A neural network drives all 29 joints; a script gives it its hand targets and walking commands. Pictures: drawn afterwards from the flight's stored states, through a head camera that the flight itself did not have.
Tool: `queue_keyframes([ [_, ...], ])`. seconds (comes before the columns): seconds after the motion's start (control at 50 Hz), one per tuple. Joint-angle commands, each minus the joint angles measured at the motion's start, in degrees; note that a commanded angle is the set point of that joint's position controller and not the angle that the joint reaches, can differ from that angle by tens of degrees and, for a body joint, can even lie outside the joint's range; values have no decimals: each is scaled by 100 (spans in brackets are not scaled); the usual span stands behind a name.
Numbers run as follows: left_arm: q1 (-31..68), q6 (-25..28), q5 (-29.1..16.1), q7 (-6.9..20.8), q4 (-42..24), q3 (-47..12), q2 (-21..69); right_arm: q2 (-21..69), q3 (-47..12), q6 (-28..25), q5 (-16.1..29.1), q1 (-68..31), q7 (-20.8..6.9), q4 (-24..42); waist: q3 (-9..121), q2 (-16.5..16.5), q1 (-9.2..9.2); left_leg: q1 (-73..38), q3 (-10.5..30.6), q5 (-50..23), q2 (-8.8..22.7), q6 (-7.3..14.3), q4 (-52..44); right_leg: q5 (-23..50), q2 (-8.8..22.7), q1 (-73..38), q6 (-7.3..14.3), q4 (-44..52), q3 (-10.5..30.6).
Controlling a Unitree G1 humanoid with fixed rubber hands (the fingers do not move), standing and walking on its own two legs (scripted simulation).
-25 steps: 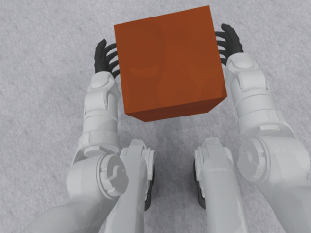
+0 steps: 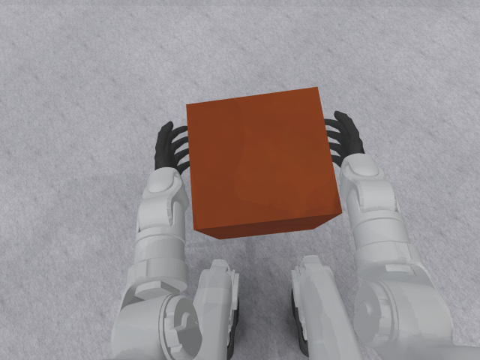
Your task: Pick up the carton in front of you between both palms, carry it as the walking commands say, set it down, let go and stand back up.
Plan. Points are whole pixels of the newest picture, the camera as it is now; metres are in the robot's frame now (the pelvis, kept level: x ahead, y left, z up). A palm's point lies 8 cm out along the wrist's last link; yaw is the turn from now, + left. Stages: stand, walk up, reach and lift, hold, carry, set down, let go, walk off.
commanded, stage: reach and lift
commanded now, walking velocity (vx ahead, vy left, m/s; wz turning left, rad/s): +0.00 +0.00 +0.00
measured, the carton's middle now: (259, 176) +0.43 +0.00 -0.12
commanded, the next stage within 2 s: hold in 1.88 s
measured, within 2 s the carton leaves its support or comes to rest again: neither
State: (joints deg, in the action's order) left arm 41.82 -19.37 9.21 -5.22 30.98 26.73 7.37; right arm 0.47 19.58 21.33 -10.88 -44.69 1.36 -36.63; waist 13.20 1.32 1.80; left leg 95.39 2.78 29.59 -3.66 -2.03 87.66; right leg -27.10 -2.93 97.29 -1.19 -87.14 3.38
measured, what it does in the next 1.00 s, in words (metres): rises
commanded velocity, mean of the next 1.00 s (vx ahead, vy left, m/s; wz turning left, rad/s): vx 0.00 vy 0.00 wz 0.00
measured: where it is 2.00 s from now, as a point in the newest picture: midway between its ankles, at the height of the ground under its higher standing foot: (266, 334)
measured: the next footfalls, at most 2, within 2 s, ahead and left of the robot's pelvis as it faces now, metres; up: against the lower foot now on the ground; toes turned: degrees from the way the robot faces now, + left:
none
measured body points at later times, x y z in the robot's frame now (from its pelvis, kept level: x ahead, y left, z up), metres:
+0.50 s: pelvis +0.05 +0.00 +0.14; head +0.13 -0.01 +0.58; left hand +0.40 +0.15 +0.12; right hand +0.40 -0.15 +0.10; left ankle +0.08 +0.13 -0.54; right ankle +0.09 -0.12 -0.54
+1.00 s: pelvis +0.06 +0.00 +0.20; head +0.03 +0.00 +0.65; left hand +0.38 +0.15 +0.23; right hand +0.37 -0.15 +0.22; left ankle +0.08 +0.13 -0.54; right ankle +0.09 -0.12 -0.54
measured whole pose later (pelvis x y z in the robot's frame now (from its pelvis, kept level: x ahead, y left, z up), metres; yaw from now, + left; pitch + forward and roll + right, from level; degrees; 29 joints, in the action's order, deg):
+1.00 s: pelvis +0.06 +0.00 +0.20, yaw -1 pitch -3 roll +0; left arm 19.8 -33.4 18.9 0.5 25.3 19.2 10.0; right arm 9.3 17.1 35.1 -17.7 -17.5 -0.2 -24.1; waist 2.0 0.4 0.2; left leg 10.2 4.3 13.4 -1.7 -0.1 26.6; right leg -11.9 -1.0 11.7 -0.4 -26.5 3.9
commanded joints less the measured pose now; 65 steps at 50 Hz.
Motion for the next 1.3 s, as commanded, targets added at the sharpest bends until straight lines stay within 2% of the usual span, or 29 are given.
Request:
queue_keyframes([
  [0.0,3171,-120,-749,1584,619,-3690,6061,6325,-3162,-178,891,-3224,-1326,165,4635,-352,-61,-2582,-436,-1235,-664,6,-1334,1187,-647,-3788,29,1333,-382],
  [0.14,2428,-76,-512,1616,808,-3511,6071,6363,-3086,-237,705,-2569,-1294,160,3861,-300,-41,-3381,-239,-1310,-607,84,-2163,1229,-579,-4539,72,2140,-204],
  [0.28,1813,-110,-362,1681,832,-3510,6078,6414,-3118,-214,608,-1962,-1317,302,3146,-251,-99,-4332,-55,-1402,-503,153,-3055,1357,-494,-5445,130,3006,-64],
  [0.46,939,-222,-323,1751,551,-3797,6122,6494,-3439,-90,669,-1222,-1395,708,2532,-202,-96,-5820,129,-2132,-373,194,-4174,2095,-410,-6813,165,4083,80],
  [0.5,759,-282,-348,1778,439,-3908,6143,6514,-3522,-27,669,-997,-1410,797,2397,-243,-142,-6191,159,-2356,-359,190,-4436,2339,-388,-7166,164,4357,114],
  [0.52,691,-319,-341,1796,401,-3929,6092,6527,-3543,11,679,-911,-1409,802,2297,-258,-105,-6370,169,-2433,-352,198,-4567,2412,-364,-7331,160,4495,135],
  [0.62,300,-548,-385,1855,145,-4101,6012,6456,-3690,227,724,-556,-1442,1066,1827,-168,-129,-7226,230,-2817,-307,183,-5216,2710,-309,-8053,154,5098,152],
  [0.78,-185,-1129,-429,1908,-255,-4152,5933,6281,-3742,841,802,-76,-1466,1593,666,-93,-179,-8311,231,-2827,-205,156,-6232,2597,-226,-8980,142,6120,103],
  [0.86,-199,-1384,-304,1964,-222,-3879,5757,6201,-3378,1102,683,27,-1503,1479,-58,-69,-193,-8432,202,-2231,-167,201,-6620,2028,-211,-9020,162,6457,51],
  [0.96,158,-1410,-139,2015,-96,-3500,5707,6145,-3061,1155,568,-412,-1587,1327,-364,-60,-129,-8388,168,-1689,-119,248,-6727,1538,-196,-8983,193,6501,1],
  [1.08,473,-1388,-225,2026,-255,-3626,5858,6206,-3231,1129,631,-815,-1602,1599,118,-113,-122,-8666,142,-1981,-109,225,-6643,1747,-213,-9147,173,6467,0],
  [1.28,213,-1497,-259,2045,-535,-3743,5717,6223,-3310,1248,640,-481,-1557,1805,133,-140,-134,-8889,91,-2348,-167,200,-6768,2124,-217,-9440,102,6632,-2],
])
